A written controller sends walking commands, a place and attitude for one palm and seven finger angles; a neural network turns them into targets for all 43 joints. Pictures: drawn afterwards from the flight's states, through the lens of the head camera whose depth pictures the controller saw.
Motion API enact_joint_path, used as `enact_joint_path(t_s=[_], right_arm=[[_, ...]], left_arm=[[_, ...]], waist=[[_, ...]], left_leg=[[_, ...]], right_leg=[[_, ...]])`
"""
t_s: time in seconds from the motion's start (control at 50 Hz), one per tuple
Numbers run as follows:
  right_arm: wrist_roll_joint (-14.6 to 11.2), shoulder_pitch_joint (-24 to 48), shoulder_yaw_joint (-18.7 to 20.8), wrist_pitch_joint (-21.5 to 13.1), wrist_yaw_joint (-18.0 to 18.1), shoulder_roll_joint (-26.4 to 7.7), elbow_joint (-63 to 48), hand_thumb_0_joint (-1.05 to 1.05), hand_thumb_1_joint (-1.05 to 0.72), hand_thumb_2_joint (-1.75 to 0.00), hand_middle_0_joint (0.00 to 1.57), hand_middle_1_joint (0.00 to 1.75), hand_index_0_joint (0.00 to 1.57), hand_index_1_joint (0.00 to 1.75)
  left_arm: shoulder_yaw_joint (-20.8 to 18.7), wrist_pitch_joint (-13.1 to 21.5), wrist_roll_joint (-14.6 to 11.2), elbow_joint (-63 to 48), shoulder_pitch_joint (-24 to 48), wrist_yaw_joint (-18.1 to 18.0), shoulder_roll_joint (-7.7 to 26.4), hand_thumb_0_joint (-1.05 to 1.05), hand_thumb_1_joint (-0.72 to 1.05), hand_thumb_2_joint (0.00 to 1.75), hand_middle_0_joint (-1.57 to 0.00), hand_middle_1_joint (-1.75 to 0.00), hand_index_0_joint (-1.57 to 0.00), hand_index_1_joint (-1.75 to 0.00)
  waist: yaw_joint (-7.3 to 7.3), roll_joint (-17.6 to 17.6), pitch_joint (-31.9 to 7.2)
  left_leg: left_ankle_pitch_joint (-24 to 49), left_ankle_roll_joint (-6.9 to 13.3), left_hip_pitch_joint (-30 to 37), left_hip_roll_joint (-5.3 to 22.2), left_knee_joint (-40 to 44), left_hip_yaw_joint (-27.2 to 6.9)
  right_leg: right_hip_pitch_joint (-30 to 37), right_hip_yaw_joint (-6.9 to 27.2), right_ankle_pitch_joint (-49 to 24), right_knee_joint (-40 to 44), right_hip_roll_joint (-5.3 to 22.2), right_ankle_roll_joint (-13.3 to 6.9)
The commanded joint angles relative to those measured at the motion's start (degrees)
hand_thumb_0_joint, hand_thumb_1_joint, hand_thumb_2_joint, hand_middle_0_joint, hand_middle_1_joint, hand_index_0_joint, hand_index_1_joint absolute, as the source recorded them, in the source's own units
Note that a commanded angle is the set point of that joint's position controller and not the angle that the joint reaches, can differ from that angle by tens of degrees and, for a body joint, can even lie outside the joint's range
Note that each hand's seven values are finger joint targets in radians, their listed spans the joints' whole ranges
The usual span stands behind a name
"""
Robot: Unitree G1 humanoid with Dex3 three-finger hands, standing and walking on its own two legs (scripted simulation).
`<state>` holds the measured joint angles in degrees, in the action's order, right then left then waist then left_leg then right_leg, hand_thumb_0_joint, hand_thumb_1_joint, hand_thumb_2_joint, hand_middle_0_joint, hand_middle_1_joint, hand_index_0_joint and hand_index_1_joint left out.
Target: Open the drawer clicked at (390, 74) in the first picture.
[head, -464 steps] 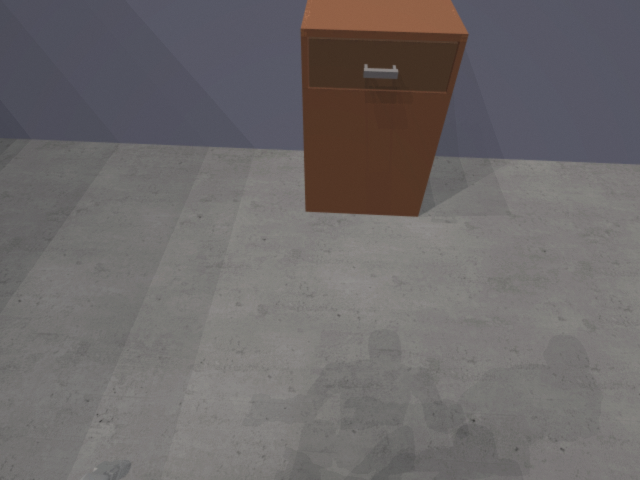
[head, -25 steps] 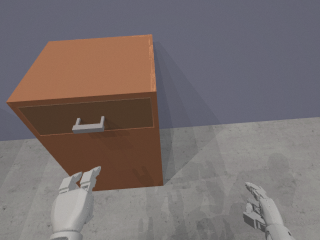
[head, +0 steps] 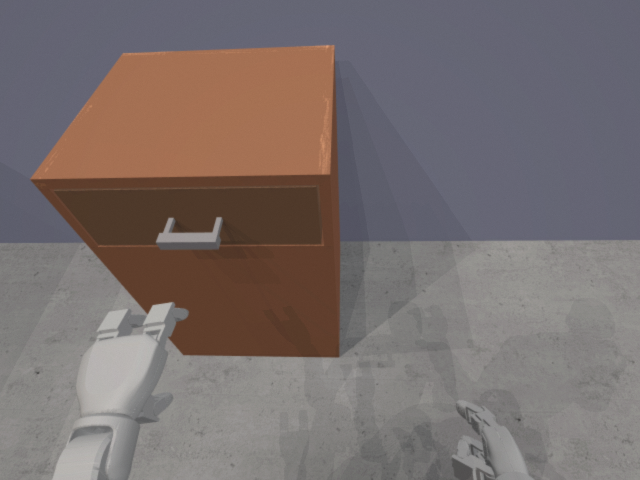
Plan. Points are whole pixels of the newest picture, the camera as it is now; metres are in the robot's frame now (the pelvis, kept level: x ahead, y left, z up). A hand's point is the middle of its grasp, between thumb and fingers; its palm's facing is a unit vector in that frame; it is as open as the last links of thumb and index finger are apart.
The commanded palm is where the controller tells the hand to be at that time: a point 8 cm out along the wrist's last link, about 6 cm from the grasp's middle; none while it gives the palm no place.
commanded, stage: raise the hand with hooked fingers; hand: left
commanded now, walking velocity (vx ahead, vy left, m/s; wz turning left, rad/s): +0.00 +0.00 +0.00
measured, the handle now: (191, 232) +0.51 +0.31 -0.07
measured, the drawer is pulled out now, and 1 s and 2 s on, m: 0.00 0.00 0.00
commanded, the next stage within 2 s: move the hooked fingers above the handle in 1.06 s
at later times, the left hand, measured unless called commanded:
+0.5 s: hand (123, 310) +0.28 +0.27 +0.08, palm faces +0.08 -0.09 -0.99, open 13.6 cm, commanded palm +0.25 +0.27 +0.13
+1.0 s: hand (120, 292) +0.29 +0.27 +0.09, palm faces +0.04 -0.08 -1.00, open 13.8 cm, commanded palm +0.27 +0.28 +0.15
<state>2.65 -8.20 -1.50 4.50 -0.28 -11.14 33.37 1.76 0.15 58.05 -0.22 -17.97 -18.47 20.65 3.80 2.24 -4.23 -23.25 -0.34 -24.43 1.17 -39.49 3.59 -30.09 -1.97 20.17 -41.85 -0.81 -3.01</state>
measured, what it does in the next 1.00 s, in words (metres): stands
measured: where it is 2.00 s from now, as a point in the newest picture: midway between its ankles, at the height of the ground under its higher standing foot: outside the picture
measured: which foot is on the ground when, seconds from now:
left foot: down 0.00-1.00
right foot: down 0.00-1.00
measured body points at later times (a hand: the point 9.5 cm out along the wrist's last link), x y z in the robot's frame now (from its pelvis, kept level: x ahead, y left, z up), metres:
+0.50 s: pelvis -0.01 +0.03 +0.02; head +0.01 +0.00 +0.47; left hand +0.27 +0.27 +0.13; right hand +0.21 -0.18 -0.08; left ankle -0.04 +0.13 -0.72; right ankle +0.01 -0.08 -0.72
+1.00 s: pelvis -0.01 +0.03 +0.02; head +0.02 +0.00 +0.47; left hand +0.28 +0.27 +0.15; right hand +0.17 -0.20 -0.10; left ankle -0.04 +0.13 -0.72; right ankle +0.01 -0.08 -0.72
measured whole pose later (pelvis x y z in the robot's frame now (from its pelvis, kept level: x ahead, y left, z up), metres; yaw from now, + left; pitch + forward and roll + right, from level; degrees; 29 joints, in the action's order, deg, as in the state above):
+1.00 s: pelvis -0.01 +0.03 +0.02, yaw +1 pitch +3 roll +0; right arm -0.8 -10.3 1.8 5.3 0.4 -15.1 36.3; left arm 3.4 1.5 54.8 5.6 3.9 -7.3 25.4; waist 4.7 4.3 -1.0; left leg -16.4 1.9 -13.6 -1.2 -26.5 3.1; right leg -18.1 -2.0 13.0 -27.6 1.0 -0.5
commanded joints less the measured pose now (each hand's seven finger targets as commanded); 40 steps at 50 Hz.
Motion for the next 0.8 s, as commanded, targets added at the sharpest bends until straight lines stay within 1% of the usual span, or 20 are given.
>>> enact_joint_path(t_s=[0.0, 0.04, 0.06, 0.08, 0.12, 0.14, 0.18, 0.2, 0.24, 0.3, 0.32, 0.42, 0.44, 0.46, 0.52, 0.6, 0.64, 0.68, 0.72, 0.78], right_arm=[[0.4, 7.85, 4.24, -3.34, 0.65, -7.19, -9.34, 0.0, -0.9, -0.9, 0.2, 0.3, 0.2, 0.3], [0.18, 6.79, 5.13, -3.7, 0.49, -7.36, -8.68, 0.0, -0.9, -0.9, 0.2, 0.3, 0.2, 0.3], [0.15, 6.39, 5.46, -3.85, 0.52, -7.63, -8.5, 0.0, -0.9, -0.9, 0.2, 0.3, 0.2, 0.3], [0.01, 6.25, 5.65, -3.82, 0.51, -7.82, -8.21, 0.0, -0.9, -0.9, 0.2, 0.3, 0.2, 0.3], [-0.36, 6.25, 6.02, -3.81, 0.57, -8.23, -7.94, 0.0, -0.9, -0.9, 0.2, 0.3, 0.2, 0.3], [-0.61, 6.55, 6.05, -3.74, 0.63, -8.45, -7.76, 0.0, -0.9, -0.9, 0.2, 0.3, 0.2, 0.3], [-1.04, 7.17, 6.05, -3.51, 0.84, -8.63, -7.83, 0.0, -0.9, -0.9, 0.2, 0.3, 0.2, 0.3], [-1.23, 7.45, 5.95, -3.42, 0.95, -8.76, -7.93, 0.0, -0.9, -0.9, 0.2, 0.3, 0.2, 0.3], [-1.73, 7.75, 5.62, -3.13, 1.08, -8.69, -7.66, 0.0, -0.9, -0.9, 0.2, 0.3, 0.2, 0.3], [-2.19, 8.38, 5.1, -2.73, 1.38, -8.65, -8.12, 0.0, -0.9, -0.9, 0.2, 0.3, 0.2, 0.3], [-2.29, 8.13, 4.74, -2.62, 1.39, -8.41, -7.95, 0.0, -0.9, -0.9, 0.2, 0.3, 0.2, 0.3], [-2.7, 7.99, 3.82, -1.98, 1.53, -8.11, -7.94, 0.0, -0.9, -0.9, 0.2, 0.3, 0.2, 0.3], [-2.82, 7.91, 3.71, -1.83, 1.53, -8.07, -7.69, 0.0, -0.9, -0.9, 0.2, 0.3, 0.2, 0.3], [-2.78, 7.66, 3.61, -1.78, 1.59, -8.11, -7.65, 0.0, -0.9, -0.9, 0.2, 0.3, 0.2, 0.3], [-2.76, 7.6, 3.25, -1.8, 1.67, -8.1, -7.69, 0.0, -0.9, -0.9, 0.2, 0.3, 0.2, 0.3], [-2.88, 6.9, 3.19, -1.81, 1.81, -8.37, -7.18, 0.0, -0.9, -0.9, 0.2, 0.3, 0.2, 0.3], [-3.08, 6.54, 3.21, -1.8, 1.75, -8.41, -6.75, 0.0, -0.9, -0.9, 0.2, 0.3, 0.2, 0.3], [-3.07, 5.8, 3.5, -1.81, 1.48, -8.54, -6.9, 0.0, -0.9, -0.9, 0.2, 0.3, 0.2, 0.3], [-3.1, 5.47, 3.67, -1.67, 1.03, -8.88, -7.17, 0.0, -0.9, -0.9, 0.2, 0.3, 0.2, 0.3], [-3.03, 5.43, 4.06, -1.6, 0.6, -9.13, -7.31, 0.0, -0.9, -0.9, 0.2, 0.3, 0.2, 0.3]], left_arm=[[-9.45, 2.34, -0.21, -12.83, 3.71, -3.78, 11.34, 0.0, -0.1, 0.47, -0.27, -0.94, -0.27, -0.94], [-8.36, 2.78, -0.2, -12.96, 5.7, -5.11, 9.99, 0.0, -0.15, 0.45, -0.27, -0.98, -0.27, -0.98], [-8.66, 2.89, -0.36, -13.51, 6.59, -5.6, 10.49, 0.0, -0.17, 0.44, -0.28, -0.99, -0.28, -0.99], [-8.24, 2.47, -0.39, -12.62, 7.13, -5.91, 10.21, 0.0, -0.2, 0.43, -0.28, -1.0, -0.28, -1.0], [-7.59, 1.34, -0.72, -11.86, 9.92, -6.04, 10.16, 0.0, -0.24, 0.41, -0.28, -1.03, -0.28, -1.03], [-6.87, 0.72, -0.81, -11.64, 11.13, -5.73, 9.97, 0.0, -0.27, 0.4, -0.28, -1.05, -0.28, -1.05], [-6.05, -0.73, -0.81, -11.45, 12.93, -4.66, 10.37, 0.0, -0.31, 0.38, -0.29, -1.08, -0.29, -1.08], [-5.91, -1.49, -1.12, -11.49, 14.71, -3.97, 10.54, 0.0, -0.34, 0.37, -0.29, -1.1, -0.29, -1.1], [-4.67, -2.84, -1.0, -10.76, 17.34, -2.3, 10.65, 0.0, -0.38, 0.35, -0.29, -1.12, -0.29, -1.12], [-5.16, -4.33, -1.02, -10.08, 20.99, 0.17, 12.36, 0.0, -0.45, 0.32, -0.3, -1.17, -0.3, -1.17], [-4.31, -4.88, -0.92, -8.68, 21.77, 1.09, 11.81, 0.0, -0.48, 0.31, -0.3, -1.18, -0.3, -1.18], [-3.15, -5.63, -0.92, -6.7, 29.11, 5.0, 12.34, 0.0, -0.5, 0.3, -0.3, -1.2, -0.3, -1.2], [-2.85, -5.61, -0.92, -5.76, 30.76, 5.75, 12.4, 0.0, -0.5, 0.3, -0.3, -1.2, -0.3, -1.2], [-2.63, -5.57, -1.02, -5.17, 31.97, 6.55, 12.43, 0.0, -0.5, 0.3, -0.3, -1.2, -0.3, -1.2], [-2.81, -4.54, -0.95, -6.29, 37.57, 8.15, 14.18, 0.0, -0.5, 0.3, -0.3, -1.2, -0.3, -1.2], [-3.52, -3.19, -1.95, -4.21, 41.01, 10.22, 15.47, 0.0, -0.5, 0.3, -0.3, -1.2, -0.3, -1.2], [-3.59, -2.46, -2.17, -3.83, 43.06, 10.91, 16.14, 0.0, -0.5, 0.3, -0.3, -1.2, -0.3, -1.2], [-3.42, -1.99, -2.82, -1.9, 39.24, 11.82, 14.98, 0.0, -0.5, 0.3, -0.3, -1.2, -0.3, -1.2], [-3.72, -1.26, -3.62, -2.16, 36.67, 12.58, 14.75, 0.0, -0.5, 0.3, -0.3, -1.2, -0.3, -1.2], [-4.31, 0.28, -3.73, -5.29, 36.81, 12.25, 15.29, 0.0, -0.5, 0.3, -0.3, -1.2, -0.3, -1.2]], waist=[[1.33, -4.37, -13.9], [0.57, -1.9, -14.5], [0.43, -2.13, -15.69], [0.02, -1.73, -15.4], [-0.4, -3.45, -14.43], [-0.39, -2.66, -14.37], [0.04, -1.98, -14.66], [-0.22, -2.4, -13.87], [0.13, -1.08, -12.21], [0.83, -0.72, -11.21], [0.95, -1.45, -9.93], [0.79, -0.6, -8.33], [0.46, -1.19, -7.09], [0.51, -1.61, -7.7], [0.48, 0.96, -9.33], [0.27, -0.26, -9.53], [0.21, 0.77, -9.4], [0.68, -1.24, -9.46], [1.05, -1.69, -10.1], [1.13, -0.27, -11.03]], left_leg=[[18.08, 2.24, -2.22, -3.94, 4.0, -2.71], [19.03, 2.23, -0.11, -3.83, 3.92, -2.46], [20.07, 2.24, 0.56, -3.8, 3.67, -2.4], [20.43, 2.16, 1.3, -3.7, 3.88, -2.47], [19.98, 2.25, 1.85, -3.57, 4.26, -2.41], [20.13, 2.23, 2.46, -3.47, 4.77, -2.46], [21.49, 2.23, 4.07, -3.23, 5.72, -2.41], [21.58, 2.29, 4.65, -3.1, 6.19, -2.61], [21.94, 2.03, 6.13, -2.74, 7.86, -2.77], [22.38, 1.95, 7.64, -2.53, 9.95, -2.83], [22.09, 1.88, 7.78, -2.51, 10.74, -2.92], [21.97, 1.64, 10.03, -2.38, 13.35, -2.75], [21.97, 1.54, 10.07, -2.27, 13.78, -2.73], [21.69, 1.64, 10.59, -2.38, 14.04, -2.58], [22.41, 1.46, 12.18, -2.43, 14.77, -3.15], [23.83, 1.37, 13.02, -2.36, 15.53, -3.6], [25.07, 1.19, 13.45, -2.29, 15.93, -3.67], [26.76, 1.2, 13.3, -2.3, 15.9, -3.54], [28.13, 1.15, 13.09, -2.2, 15.92, -3.51], [29.73, 1.05, 13.58, -2.05, 15.73, -3.46]], right_leg=[[19.67, 8.77, -26.29, 6.08, 1.5, 0.7], [17.53, 7.39, -24.78, 5.88, 1.36, 0.5], [17.69, 7.05, -25.94, 5.64, 1.34, 0.52], [16.59, 6.25, -25.17, 5.64, 1.15, 0.46], [15.8, 5.54, -23.37, 6.19, 1.08, 0.68], [15.72, 5.02, -22.77, 6.37, 0.98, 0.59], [16.19, 4.09, -22.32, 6.75, 0.89, 0.52], [16.07, 3.94, -21.44, 7.36, 0.75, 0.53], [15.85, 2.98, -19.34, 8.12, 0.59, 0.34], [17.47, 2.64, -18.04, 9.72, 0.45, 0.16], [17.58, 2.16, -17.55, 10.1, 0.42, 0.16], [19.07, 1.55, -16.39, 12.6, 0.18, 0.05], [18.68, 1.28, -16.2, 13.07, 0.03, 0.03], [19.21, 1.27, -16.17, 13.51, 0.04, 0.16], [20.54, 1.23, -16.01, 14.1, 0.09, -0.1], [21.41, 0.81, -16.83, 15.12, -0.23, -0.08], [21.41, 0.43, -17.25, 15.44, -0.12, -0.21], [22.05, 0.36, -18.8, 15.57, -0.21, -0.11], [23.0, 0.46, -19.96, 15.53, -0.11, -0.03], [22.65, 0.69, -21.0, 15.46, -0.02, -0.05]])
